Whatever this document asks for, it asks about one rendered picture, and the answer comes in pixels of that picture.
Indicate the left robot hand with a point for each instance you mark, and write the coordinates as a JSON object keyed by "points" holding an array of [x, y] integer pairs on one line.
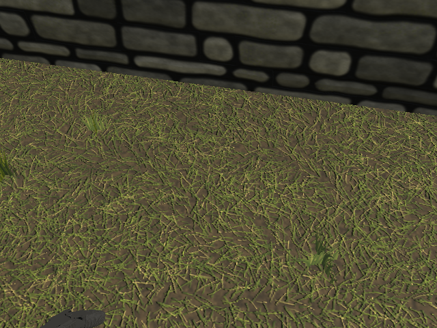
{"points": [[77, 319]]}

